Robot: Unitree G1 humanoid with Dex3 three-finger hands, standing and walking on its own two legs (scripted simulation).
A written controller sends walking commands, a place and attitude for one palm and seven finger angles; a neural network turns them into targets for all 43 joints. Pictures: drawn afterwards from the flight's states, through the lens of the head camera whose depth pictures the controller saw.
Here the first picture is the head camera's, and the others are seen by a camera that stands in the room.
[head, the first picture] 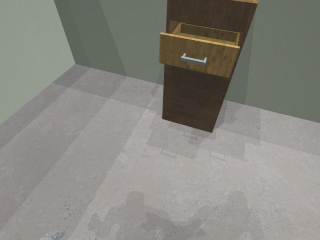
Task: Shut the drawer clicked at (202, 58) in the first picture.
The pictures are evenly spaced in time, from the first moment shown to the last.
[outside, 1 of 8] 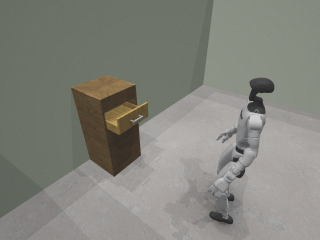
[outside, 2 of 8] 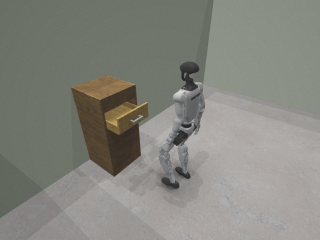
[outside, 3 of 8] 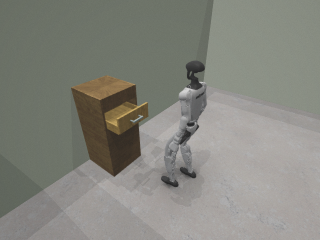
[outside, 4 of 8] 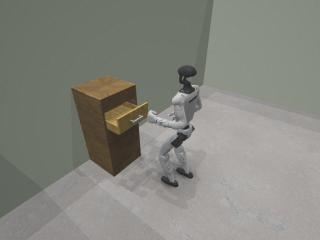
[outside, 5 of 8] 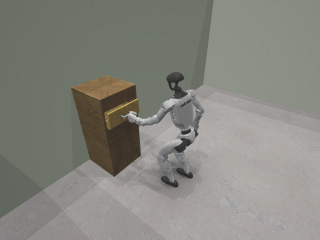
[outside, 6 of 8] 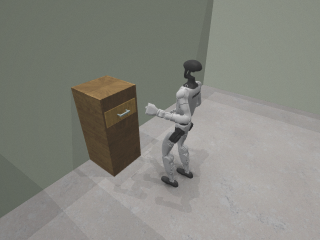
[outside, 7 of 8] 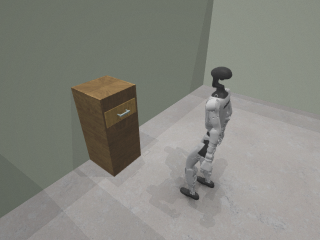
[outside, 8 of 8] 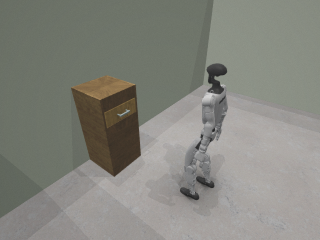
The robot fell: no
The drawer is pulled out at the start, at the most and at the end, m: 0.18 0.18 0.00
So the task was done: yes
